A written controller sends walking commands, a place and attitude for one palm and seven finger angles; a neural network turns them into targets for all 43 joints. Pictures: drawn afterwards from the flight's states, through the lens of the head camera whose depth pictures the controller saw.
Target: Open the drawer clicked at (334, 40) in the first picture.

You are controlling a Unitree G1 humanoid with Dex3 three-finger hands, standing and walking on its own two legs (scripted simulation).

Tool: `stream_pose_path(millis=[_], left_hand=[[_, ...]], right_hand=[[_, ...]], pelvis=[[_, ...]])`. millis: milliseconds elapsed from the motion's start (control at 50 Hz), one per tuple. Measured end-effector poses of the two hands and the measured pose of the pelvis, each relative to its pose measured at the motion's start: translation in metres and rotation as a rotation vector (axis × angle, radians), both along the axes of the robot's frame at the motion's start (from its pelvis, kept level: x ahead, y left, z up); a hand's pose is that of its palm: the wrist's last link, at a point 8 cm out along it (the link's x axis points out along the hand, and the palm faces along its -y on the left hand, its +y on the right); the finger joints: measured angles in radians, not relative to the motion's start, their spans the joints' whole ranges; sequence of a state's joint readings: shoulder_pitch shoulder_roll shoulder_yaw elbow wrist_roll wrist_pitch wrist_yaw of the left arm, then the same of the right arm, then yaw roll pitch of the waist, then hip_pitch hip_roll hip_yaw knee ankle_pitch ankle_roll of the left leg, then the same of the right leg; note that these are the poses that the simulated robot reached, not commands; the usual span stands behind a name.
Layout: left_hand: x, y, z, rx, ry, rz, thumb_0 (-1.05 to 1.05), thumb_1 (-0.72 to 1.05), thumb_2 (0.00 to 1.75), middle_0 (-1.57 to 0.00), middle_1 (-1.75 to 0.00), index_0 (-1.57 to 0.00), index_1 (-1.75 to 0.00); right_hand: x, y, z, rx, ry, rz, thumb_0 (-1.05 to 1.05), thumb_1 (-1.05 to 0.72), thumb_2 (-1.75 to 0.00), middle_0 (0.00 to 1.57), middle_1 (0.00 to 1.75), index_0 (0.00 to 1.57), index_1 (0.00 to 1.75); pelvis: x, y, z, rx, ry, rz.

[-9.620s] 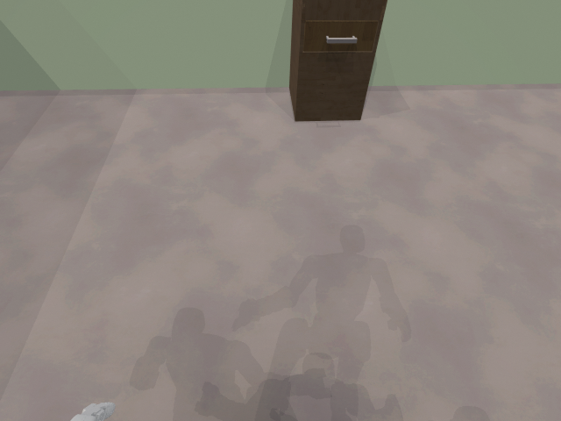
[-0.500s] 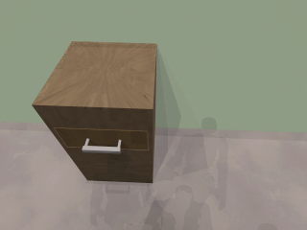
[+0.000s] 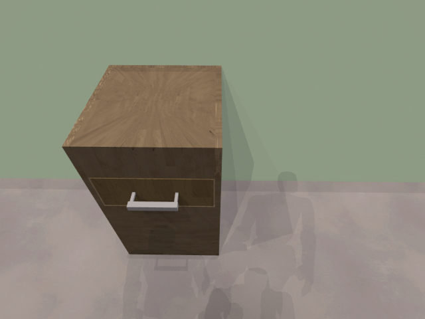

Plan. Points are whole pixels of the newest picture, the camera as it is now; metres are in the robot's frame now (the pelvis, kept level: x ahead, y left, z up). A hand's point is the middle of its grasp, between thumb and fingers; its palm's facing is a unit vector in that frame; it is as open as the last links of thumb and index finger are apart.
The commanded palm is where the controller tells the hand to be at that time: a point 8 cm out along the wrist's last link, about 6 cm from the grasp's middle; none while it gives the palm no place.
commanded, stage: look again from close up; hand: left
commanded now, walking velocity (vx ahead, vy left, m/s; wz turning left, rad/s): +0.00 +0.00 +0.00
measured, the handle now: (153, 200) +0.50 +0.23 -0.24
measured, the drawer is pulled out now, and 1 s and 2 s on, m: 0.00 0.00 0.00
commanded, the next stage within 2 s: raise the hand with hooked fingers in 0.12 s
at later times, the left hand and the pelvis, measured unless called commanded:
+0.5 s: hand (125, 262) +0.22 +0.19 -0.02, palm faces -0.01 -0.41 -0.91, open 7.9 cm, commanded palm +0.14 +0.21 -0.03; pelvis -0.01 -0.02 -0.01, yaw -2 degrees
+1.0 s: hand (117, 250) +0.24 +0.21 +0.00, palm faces +0.04 -0.06 -1.00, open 10.7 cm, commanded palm +0.20 +0.20 +0.04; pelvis -0.01 -0.05 -0.03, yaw -1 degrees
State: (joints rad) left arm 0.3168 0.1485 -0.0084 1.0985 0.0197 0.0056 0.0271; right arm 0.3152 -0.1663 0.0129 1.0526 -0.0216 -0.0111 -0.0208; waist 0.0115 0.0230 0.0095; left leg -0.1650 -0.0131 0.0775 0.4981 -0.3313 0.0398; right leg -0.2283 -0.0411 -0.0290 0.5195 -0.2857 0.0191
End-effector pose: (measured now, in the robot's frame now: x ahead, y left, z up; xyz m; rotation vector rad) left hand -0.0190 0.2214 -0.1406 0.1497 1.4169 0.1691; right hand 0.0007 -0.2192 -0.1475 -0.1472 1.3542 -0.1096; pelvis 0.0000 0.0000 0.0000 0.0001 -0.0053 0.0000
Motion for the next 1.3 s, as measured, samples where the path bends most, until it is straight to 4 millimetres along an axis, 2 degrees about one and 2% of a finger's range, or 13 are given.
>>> stream_pose_path(millis=[240,280,340,420,480,540,620,680,740,860,980,1140,1300], left_hand=[[0.016,-0.011,0.002,0.006,-0.002,-0.015,0.00,0.91,0.90,-0.20,-0.30,-0.19,-0.30],[0.045,-0.006,0.016,0.074,-0.116,-0.135,0.02,0.92,0.90,-0.21,-0.30,-0.20,-0.30],[0.112,0.008,0.065,0.258,-0.439,-0.228,0.03,0.92,0.89,-0.21,-0.32,-0.20,-0.32],[0.193,0.003,0.139,0.562,-0.777,-0.506,0.03,0.86,0.87,-0.21,-0.35,-0.20,-0.35],[0.222,-0.011,0.172,0.794,-0.903,-0.714,0.02,0.80,0.85,-0.21,-0.38,-0.20,-0.38],[0.214,-0.026,0.165,0.882,-0.898,-0.873,0.01,0.74,0.82,-0.21,-0.42,-0.20,-0.42],[0.168,-0.039,0.129,0.864,-0.789,-1.011,0.00,0.64,0.79,-0.22,-0.48,-0.21,-0.48],[0.134,-0.037,0.114,0.897,-0.719,-1.052,0.00,0.56,0.76,-0.23,-0.52,-0.23,-0.52],[0.129,-0.029,0.121,0.998,-0.761,-1.034,0.00,0.48,0.73,-0.25,-0.57,-0.25,-0.57],[0.183,-0.021,0.167,1.249,-0.984,-0.998,0.00,0.33,0.67,-0.27,-0.66,-0.26,-0.66],[0.233,-0.017,0.190,1.215,-0.868,-0.943,0.00,0.20,0.61,-0.27,-0.75,-0.26,-0.75],[0.232,-0.020,0.184,1.007,-0.833,-1.083,0.00,0.02,0.53,-0.28,-0.87,-0.28,-0.87],[0.243,-0.001,0.213,1.167,-1.028,-1.044,0.00,-0.17,0.45,-0.30,-0.99,-0.30,-0.99]], right_hand=[[-0.026,0.009,-0.004,0.045,0.095,-0.035,0.00,-0.91,-0.90,0.20,0.30,0.20,0.30],[-0.013,0.003,0.000,0.021,0.006,-0.045,0.00,-0.91,-0.90,0.20,0.30,0.20,0.30],[0.015,-0.020,0.007,-0.051,-0.179,-0.056,0.02,-0.93,-0.90,0.21,0.30,0.21,0.30],[0.078,-0.049,0.018,-0.091,-0.423,0.000,0.02,-0.93,-0.90,0.20,0.30,0.20,0.30],[0.129,-0.065,0.035,-0.097,-0.570,0.027,0.02,-0.93,-0.90,0.20,0.30,0.20,0.30],[0.171,-0.073,0.055,-0.081,-0.659,0.053,0.01,-0.92,-0.90,0.20,0.30,0.20,0.30],[0.215,-0.072,0.076,-0.076,-0.711,0.162,0.01,-0.92,-0.90,0.20,0.30,0.20,0.30],[0.238,-0.065,0.078,-0.086,-0.713,0.253,0.01,-0.91,-0.90,0.20,0.30,0.20,0.30],[0.252,-0.053,0.067,-0.078,-0.708,0.302,0.00,-0.91,-0.90,0.20,0.30,0.20,0.30],[0.242,-0.023,0.033,0.034,-0.684,0.293,0.00,-0.91,-0.90,0.20,0.30,0.20,0.30],[0.187,-0.015,0.014,0.113,-0.540,0.148,0.01,-0.91,-0.90,0.20,0.30,0.20,0.30],[0.128,-0.052,0.018,-0.036,-0.396,0.082,0.01,-0.91,-0.90,0.21,0.30,0.20,0.30],[0.133,-0.063,0.029,-0.115,-0.417,0.065,0.01,-0.91,-0.90,0.20,0.30,0.20,0.30]], pelvis=[[0.009,-0.007,0.001,0.002,0.010,-0.002],[0.009,-0.009,0.000,0.007,0.014,-0.017],[0.007,-0.013,-0.003,0.019,0.033,-0.005],[0.000,-0.017,-0.008,0.018,0.077,0.002],[-0.005,-0.022,-0.013,0.027,0.117,-0.026],[-0.008,-0.030,-0.016,0.041,0.148,-0.058],[-0.010,-0.041,-0.021,0.049,0.177,-0.064],[-0.012,-0.049,-0.027,0.044,0.198,-0.037],[-0.014,-0.054,-0.036,0.035,0.211,-0.006],[-0.017,-0.055,-0.051,0.022,0.214,0.019],[-0.013,-0.049,-0.034,0.029,0.173,-0.014],[-0.008,-0.035,-0.017,0.025,0.139,-0.044],[-0.010,-0.016,-0.018,0.006,0.135,-0.031]])
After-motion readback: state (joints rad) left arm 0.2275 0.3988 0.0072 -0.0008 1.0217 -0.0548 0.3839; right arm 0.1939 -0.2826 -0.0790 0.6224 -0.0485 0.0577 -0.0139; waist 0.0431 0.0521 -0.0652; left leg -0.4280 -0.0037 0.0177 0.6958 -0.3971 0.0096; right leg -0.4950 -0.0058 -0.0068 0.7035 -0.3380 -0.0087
